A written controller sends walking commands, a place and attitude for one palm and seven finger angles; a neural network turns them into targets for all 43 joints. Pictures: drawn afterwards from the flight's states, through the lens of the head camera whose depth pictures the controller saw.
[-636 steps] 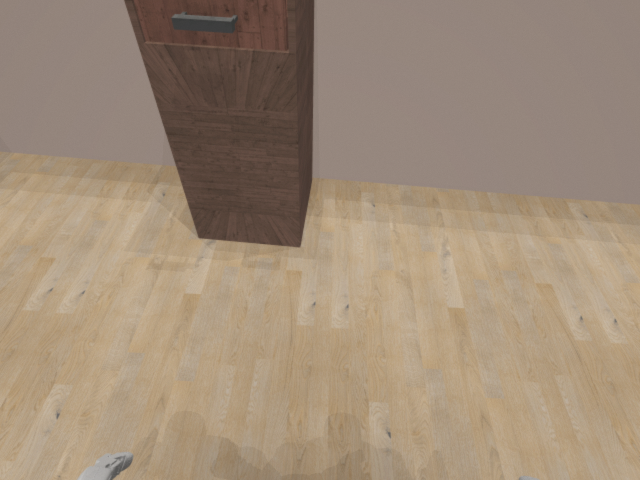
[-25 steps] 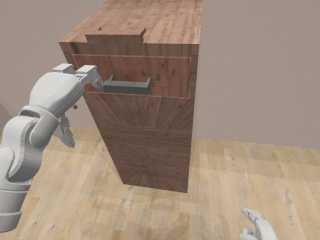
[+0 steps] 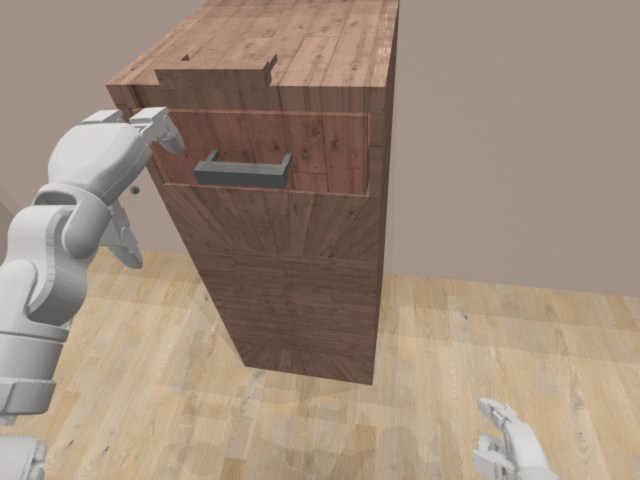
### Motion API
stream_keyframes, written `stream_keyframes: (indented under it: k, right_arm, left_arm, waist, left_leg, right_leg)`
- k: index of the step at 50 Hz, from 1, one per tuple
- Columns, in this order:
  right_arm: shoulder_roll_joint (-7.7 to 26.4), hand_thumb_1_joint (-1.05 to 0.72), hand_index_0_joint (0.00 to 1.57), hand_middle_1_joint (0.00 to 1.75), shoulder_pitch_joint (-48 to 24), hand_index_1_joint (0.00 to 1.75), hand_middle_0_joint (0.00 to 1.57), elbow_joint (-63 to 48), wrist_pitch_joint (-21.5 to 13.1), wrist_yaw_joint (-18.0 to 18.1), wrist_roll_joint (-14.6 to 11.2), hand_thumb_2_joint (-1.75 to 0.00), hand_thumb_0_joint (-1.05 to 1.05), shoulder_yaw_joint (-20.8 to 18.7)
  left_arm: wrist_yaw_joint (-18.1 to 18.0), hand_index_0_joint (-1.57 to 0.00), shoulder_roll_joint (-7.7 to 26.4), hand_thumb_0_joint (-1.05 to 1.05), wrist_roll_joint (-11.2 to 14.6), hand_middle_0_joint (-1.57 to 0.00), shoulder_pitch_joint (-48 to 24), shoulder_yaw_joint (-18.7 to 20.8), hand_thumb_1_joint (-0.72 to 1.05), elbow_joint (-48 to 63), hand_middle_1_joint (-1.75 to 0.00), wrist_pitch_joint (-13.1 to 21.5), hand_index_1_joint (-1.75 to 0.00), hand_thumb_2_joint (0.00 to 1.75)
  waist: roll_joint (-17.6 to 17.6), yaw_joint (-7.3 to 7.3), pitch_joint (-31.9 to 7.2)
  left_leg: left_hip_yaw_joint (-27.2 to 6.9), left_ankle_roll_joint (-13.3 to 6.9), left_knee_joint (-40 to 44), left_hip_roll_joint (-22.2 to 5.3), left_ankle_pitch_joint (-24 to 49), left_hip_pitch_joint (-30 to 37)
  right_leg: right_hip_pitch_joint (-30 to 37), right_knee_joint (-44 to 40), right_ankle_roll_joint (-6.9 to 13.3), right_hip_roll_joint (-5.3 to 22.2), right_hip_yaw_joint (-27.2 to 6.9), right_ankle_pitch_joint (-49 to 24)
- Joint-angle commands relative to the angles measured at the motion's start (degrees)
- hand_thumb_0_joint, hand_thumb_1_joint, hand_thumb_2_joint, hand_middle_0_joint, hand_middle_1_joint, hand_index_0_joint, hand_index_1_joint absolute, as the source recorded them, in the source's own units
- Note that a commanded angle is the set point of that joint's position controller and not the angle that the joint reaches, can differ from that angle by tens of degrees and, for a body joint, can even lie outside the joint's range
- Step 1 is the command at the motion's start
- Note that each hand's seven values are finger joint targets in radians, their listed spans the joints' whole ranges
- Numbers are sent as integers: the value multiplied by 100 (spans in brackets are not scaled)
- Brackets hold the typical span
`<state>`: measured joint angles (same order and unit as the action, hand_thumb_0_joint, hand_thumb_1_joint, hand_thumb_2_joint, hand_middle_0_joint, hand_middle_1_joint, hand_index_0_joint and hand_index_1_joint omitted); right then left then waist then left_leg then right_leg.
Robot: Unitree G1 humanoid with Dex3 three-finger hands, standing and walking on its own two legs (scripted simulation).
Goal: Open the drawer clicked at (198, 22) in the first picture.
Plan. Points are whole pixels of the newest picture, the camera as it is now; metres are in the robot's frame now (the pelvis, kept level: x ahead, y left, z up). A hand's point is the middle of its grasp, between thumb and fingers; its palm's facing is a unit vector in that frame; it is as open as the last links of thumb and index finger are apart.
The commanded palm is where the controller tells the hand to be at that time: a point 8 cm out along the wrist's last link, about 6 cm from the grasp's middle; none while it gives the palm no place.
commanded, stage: move the hooked fingers above the handle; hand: left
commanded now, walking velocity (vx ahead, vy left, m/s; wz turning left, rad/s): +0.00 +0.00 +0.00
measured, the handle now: (246, 165) +0.54 +0.20 +0.11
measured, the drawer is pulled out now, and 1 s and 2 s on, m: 0.00 0.00 0.00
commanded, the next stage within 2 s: none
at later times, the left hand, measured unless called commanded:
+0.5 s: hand (160, 163) +0.42 +0.26 +0.20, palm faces +0.11 -0.02 -0.99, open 13.8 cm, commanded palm +0.39 +0.23 +0.25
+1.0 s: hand (193, 167) +0.46 +0.25 +0.16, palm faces +0.00 +0.02 -1.00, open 13.8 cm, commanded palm +0.45 +0.22 +0.23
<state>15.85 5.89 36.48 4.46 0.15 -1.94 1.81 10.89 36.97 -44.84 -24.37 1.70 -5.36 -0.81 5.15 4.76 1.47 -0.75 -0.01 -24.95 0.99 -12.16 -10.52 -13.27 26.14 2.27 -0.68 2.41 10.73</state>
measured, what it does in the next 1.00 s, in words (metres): stands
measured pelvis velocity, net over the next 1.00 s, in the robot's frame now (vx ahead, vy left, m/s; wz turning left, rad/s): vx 0.04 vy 0.02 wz -0.02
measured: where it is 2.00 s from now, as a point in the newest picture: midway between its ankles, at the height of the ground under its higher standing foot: outside the picture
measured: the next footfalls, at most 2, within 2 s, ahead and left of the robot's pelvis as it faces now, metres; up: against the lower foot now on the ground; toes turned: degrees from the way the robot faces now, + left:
none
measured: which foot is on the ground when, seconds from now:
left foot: down 0.00-1.00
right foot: down 0.00-1.00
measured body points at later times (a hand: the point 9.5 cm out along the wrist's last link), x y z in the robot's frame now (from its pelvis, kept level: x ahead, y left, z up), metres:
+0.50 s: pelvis +0.03 +0.02 +0.00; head +0.05 -0.02 +0.45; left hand +0.41 +0.26 +0.25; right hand +0.20 -0.21 -0.13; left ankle +0.02 +0.12 -0.74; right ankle +0.04 -0.09 -0.74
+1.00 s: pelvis +0.04 +0.02 +0.00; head +0.07 -0.02 +0.45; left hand +0.46 +0.24 +0.22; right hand +0.19 -0.21 -0.13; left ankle +0.02 +0.12 -0.74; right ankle +0.04 -0.09 -0.74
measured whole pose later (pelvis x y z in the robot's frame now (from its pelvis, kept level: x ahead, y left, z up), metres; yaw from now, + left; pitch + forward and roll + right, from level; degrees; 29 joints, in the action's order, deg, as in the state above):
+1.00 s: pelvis +0.04 +0.02 +0.00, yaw -1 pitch +5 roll +1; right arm 14.8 9.7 37.3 9.9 0.0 -2.6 1.4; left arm 7.1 31.8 -52.9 -38.9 -8.5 -26.2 -8.6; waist 4.6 2.3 -1.2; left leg 0.8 -1.5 -22.9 1.9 -13.7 -13.8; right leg -17.5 25.4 0.9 0.1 0.7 12.5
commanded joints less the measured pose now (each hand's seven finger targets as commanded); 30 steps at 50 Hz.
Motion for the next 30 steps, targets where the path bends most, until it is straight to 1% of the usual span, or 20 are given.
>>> stream_keyframes:
  k: [1,4,6,7,8,9,10,12,13,14,15,18,20,23,24,25,26,28,29,30]
  right_arm:
    - [643,-90,20,30,-774,30,20,-906,-129,-25,-55,-90,0,-252]
    - [653,-90,20,30,-803,30,20,-1035,-114,-44,-79,-90,0,-259]
    - [631,-90,20,30,-743,30,20,-1052,-140,-9,-49,-90,0,-265]
    - [654,-90,20,30,-648,30,20,-1002,-142,13,-23,-90,0,-284]
    - [644,-90,20,30,-665,30,20,-1032,-150,31,-12,-90,0,-276]
    - [664,-90,20,30,-593,30,20,-971,-160,38,10,-90,0,-281]
    - [608,-90,20,30,-576,30,20,-958,-187,44,43,-90,0,-278]
    - [575,-90,20,30,-434,30,20,-827,-158,42,40,-90,0,-289]
    - [546,-90,20,30,-397,30,20,-811,-138,32,31,-90,0,-288]
    - [570,-90,20,30,-366,30,20,-728,-126,16,24,-90,0,-305]
    - [530,-90,20,30,-391,30,20,-694,-88,-1,25,-90,0,-286]
    - [575,-90,20,30,-409,30,20,-665,41,-83,-15,-90,0,-295]
    - [647,-90,20,30,-472,30,20,-742,106,-118,-43,-90,0,-295]
    - [700,-90,20,30,-571,30,20,-900,218,-125,-123,-90,0,-298]
    - [683,-90,20,30,-600,30,20,-978,221,-119,-160,-90,0,-306]
    - [660,-90,20,30,-564,30,20,-991,212,-99,-155,-90,0,-302]
    - [658,-90,20,30,-509,30,20,-1012,186,-71,-147,-90,0,-319]
    - [633,-90,20,30,-437,30,20,-1026,104,1,-99,-90,0,-325]
    - [617,-90,20,30,-387,30,20,-978,50,41,-59,-90,0,-326]
    - [567,-90,20,30,-352,30,20,-958,-6,57,-29,-90,0,-333]
  left_arm:
    - [-44,-30,926,0,-231,-30,-1925,194,-50,522,-120,-309,-120,30]
    - [217,-30,622,0,-308,-30,-2023,-246,-50,896,-120,-318,-120,30]
    - [282,-30,707,0,-281,-30,-2268,-231,-50,1256,-120,-166,-120,30]
    - [248,-30,1049,0,-275,-30,-2302,125,-50,1281,-120,-61,-120,30]
    - [216,-30,1177,0,-234,-30,-2395,269,-50,1433,-120,58,-120,30]
    - [116,-30,1499,0,-188,-30,-2513,604,-50,1535,-120,195,-120,30]
    - [1,-30,1564,0,-162,-30,-2677,734,-50,1606,-120,307,-120,30]
    - [-275,-30,1734,0,-96,-30,-2585,1141,-50,1198,-120,397,-120,30]
    - [-404,-30,1623,0,-63,-30,-2676,1116,-50,1089,-120,398,-120,30]
    - [-559,-30,1851,0,-59,-30,-2661,1404,-50,822,-120,363,-120,30]
    - [-685,-30,1662,0,-87,-30,-2658,1276,-50,555,-120,273,-120,30]
    - [-819,-30,1157,0,-248,-30,-2521,772,-50,8,-120,-146,-120,30]
    - [-676,-30,928,0,-432,-30,-2384,373,-50,-183,-120,-490,-120,30]
    - [-253,-30,388,0,-634,-30,-2467,-483,-50,-80,-120,-858,-120,30]
    - [-85,-30,77,0,-627,-30,-2590,-835,-50,57,-120,-885,-120,30]
    - [54,-30,-79,0,-622,-30,-2826,-1097,-50,244,-120,-853,-120,30]
    - [151,-30,-114,0,-579,-30,-3053,-1196,-50,478,-120,-749,-120,30]
    - [228,-30,106,0,-540,-30,-3409,-1060,-50,957,-120,-409,-120,30]
    - [189,-30,316,0,-490,-30,-3643,-887,-50,1224,-120,-191,-120,30]
    - [88,-30,484,0,-440,-30,-3831,-694,-50,1516,-120,29,-120,30]
  waist:
    - [-347,-127,-1403]
    - [-385,-226,-1543]
    - [-474,-232,-1749]
    - [-613,-196,-1895]
    - [-528,-143,-1955]
    - [-541,-95,-2090]
    - [-427,-39,-2236]
    - [-354,30,-2128]
    - [-354,51,-2095]
    - [-331,102,-2062]
    - [-346,99,-1896]
    - [-402,65,-1791]
    - [-461,22,-1880]
    - [-557,-196,-1846]
    - [-571,-316,-1829]
    - [-654,-402,-1840]
    - [-634,-453,-1977]
    - [-530,-424,-2391]
    - [-497,-425,-2510]
    - [-208,-356,-2713]
  left_leg:
    - [245,-95,339,81,540,-306]
    - [210,-146,294,100,622,-160]
    - [162,-191,322,118,740,-25]
    - [141,-197,333,114,830,-9]
    - [132,-205,340,137,914,7]
    - [106,-204,326,130,1045,37]
    - [108,-195,343,137,1187,65]
    - [99,-150,343,115,1501,-32]
    - [106,-133,349,94,1590,-14]
    - [108,-111,334,73,1620,-69]
    - [145,-85,358,58,1631,-164]
    - [234,-34,414,13,1618,-193]
    - [277,-46,408,-10,1682,-168]
    - [246,-95,391,7,1501,-63]
    - [221,-121,368,14,1475,82]
    - [171,-147,363,17,1410,187]
    - [116,-176,351,38,1396,317]
    - [9,-202,279,77,1674,607]
    - [-30,-194,243,65,1857,754]
    - [-64,-153,216,62,2048,898]
  right_leg:
    - [853,-497,-71,289,-417,-127]
    - [786,-454,-68,252,-387,-319]
    - [870,-417,-74,241,-344,-492]
    - [979,-388,-82,225,-318,-599]
    - [1063,-370,-80,226,-333,-712]
    - [1149,-344,-79,193,-320,-819]
    - [1273,-307,-63,226,-319,-953]
    - [1276,-250,-32,193,-266,-1212]
    - [1215,-250,-29,183,-237,-1248]
    - [1232,-274,-21,164,-267,-1223]
    - [1181,-260,-14,186,-249,-1219]
    - [978,-246,-8,168,-190,-1141]
    - [1019,-226,0,189,-212,-1204]
    - [806,-267,-11,169,-206,-1099]
    - [658,-289,-14,141,-192,-1063]
    - [547,-299,-26,140,-162,-983]
    - [523,-293,-28,126,-166,-973]
    - [598,-201,-12,105,-179,-1140]
    - [600,-189,-10,86,-173,-1233]
    - [631,-156,9,89,-185,-1247]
